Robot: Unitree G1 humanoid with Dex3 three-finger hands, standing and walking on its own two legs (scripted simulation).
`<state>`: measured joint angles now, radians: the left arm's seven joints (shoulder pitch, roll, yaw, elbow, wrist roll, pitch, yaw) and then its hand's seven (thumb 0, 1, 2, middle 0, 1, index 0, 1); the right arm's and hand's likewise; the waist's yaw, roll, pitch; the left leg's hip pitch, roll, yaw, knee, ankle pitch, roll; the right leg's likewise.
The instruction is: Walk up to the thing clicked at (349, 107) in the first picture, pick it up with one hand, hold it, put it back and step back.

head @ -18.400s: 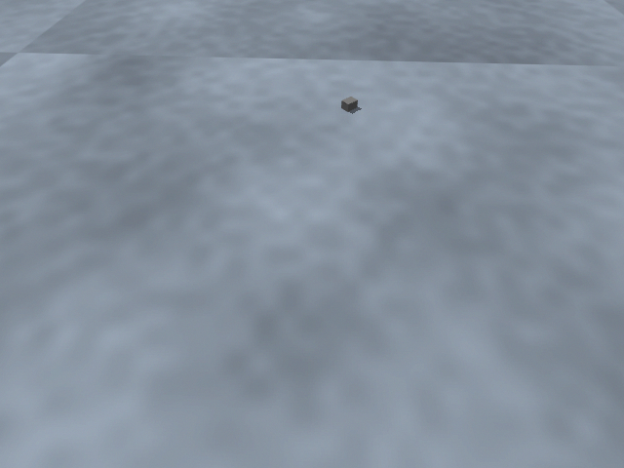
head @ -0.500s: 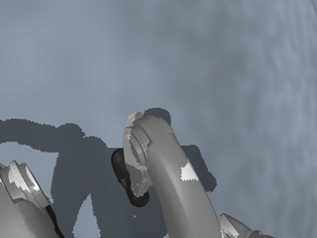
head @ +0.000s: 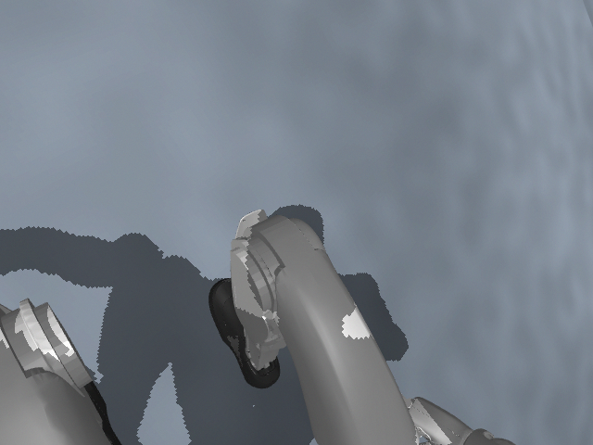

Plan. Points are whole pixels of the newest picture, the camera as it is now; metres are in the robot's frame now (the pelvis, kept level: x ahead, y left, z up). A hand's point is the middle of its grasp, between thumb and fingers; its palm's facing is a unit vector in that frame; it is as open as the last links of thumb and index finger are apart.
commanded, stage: close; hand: left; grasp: from above
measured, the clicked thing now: out of the picture +0.40 +0.37 -0.29
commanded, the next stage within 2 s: settle in 0.22 s
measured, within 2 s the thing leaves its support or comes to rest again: leaves its support in 0.70 s
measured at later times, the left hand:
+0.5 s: hand out of the picture +0.38 +0.36 -0.27, palm faces -0.02 -0.47 -0.88, open 8.7 cm
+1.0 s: hand out of the picture +0.39 +0.38 -0.19, palm faces -0.03 -0.44 -0.90, open 8.6 cm
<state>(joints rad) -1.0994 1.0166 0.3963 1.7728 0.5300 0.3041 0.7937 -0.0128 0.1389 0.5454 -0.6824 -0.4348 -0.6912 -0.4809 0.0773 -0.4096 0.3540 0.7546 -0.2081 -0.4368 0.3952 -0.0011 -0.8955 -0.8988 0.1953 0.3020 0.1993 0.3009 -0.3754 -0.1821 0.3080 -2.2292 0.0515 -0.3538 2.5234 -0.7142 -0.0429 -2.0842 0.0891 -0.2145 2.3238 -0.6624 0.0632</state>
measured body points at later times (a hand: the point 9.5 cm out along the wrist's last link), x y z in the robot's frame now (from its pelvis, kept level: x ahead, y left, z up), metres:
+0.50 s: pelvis +0.00 +0.00 +0.00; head +0.28 +0.14 +0.32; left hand +0.38 +0.38 -0.22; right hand +0.04 -0.25 -0.04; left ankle +0.07 +0.14 -0.29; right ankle +0.13 -0.12 -0.29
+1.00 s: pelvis +0.00 +0.00 +0.01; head +0.25 +0.11 +0.36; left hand +0.39 +0.40 -0.14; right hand +0.05 -0.25 -0.06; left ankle +0.07 +0.14 -0.29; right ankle +0.13 -0.12 -0.29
